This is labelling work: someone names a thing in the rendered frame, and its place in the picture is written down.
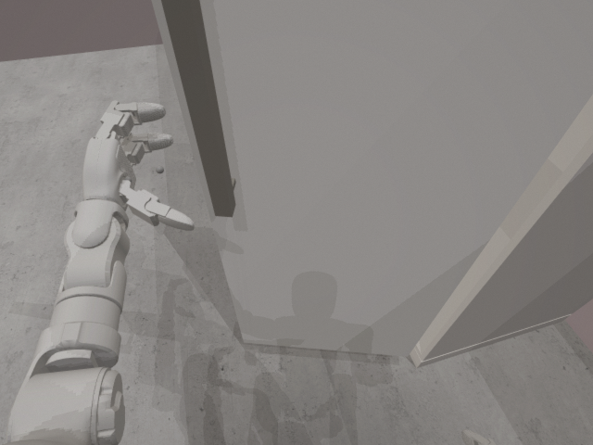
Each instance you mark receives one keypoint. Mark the handle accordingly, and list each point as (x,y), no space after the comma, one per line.
(189,41)

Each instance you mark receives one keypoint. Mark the fridge door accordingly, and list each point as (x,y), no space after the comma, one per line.
(377,146)

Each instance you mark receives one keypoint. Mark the robot left hand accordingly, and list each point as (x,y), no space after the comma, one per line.
(108,160)

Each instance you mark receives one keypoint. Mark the left robot forearm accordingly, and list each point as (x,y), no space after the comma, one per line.
(83,331)

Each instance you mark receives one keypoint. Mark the robot left upper arm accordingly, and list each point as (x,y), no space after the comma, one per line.
(76,407)

